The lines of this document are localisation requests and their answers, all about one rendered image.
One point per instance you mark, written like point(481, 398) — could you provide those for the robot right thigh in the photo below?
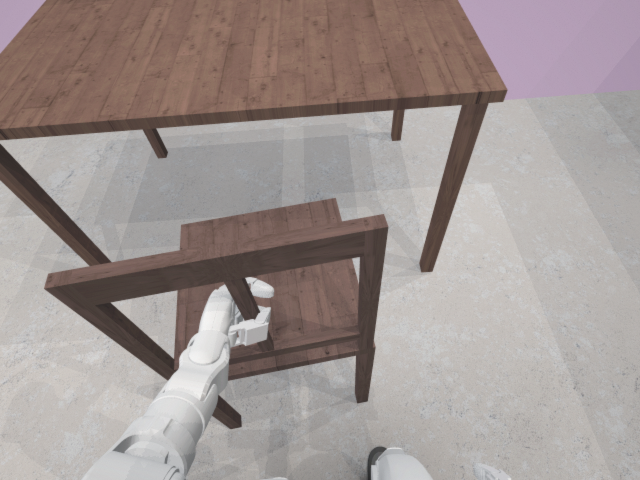
point(399, 467)

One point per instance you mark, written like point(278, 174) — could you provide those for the chair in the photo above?
point(319, 311)

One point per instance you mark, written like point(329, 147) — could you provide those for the left robot upper arm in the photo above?
point(120, 466)

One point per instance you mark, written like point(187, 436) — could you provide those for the table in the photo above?
point(94, 66)

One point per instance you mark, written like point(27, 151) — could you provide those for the left robot hand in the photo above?
point(221, 312)

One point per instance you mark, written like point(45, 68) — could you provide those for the robot left forearm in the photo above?
point(176, 419)

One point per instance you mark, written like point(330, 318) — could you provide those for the right robot shin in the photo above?
point(391, 451)

